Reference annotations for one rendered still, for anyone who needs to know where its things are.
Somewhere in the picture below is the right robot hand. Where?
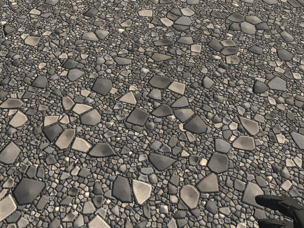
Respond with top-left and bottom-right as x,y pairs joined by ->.
255,194 -> 304,228

